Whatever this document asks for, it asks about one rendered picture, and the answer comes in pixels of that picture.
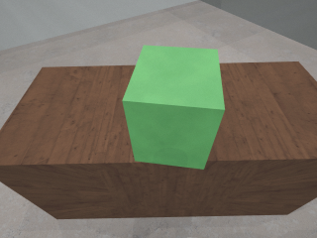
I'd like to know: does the pedestal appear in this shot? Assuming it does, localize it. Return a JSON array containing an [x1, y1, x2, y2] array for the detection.
[[0, 61, 317, 219]]

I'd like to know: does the carton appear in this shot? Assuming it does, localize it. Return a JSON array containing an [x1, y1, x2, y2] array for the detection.
[[122, 45, 225, 170]]

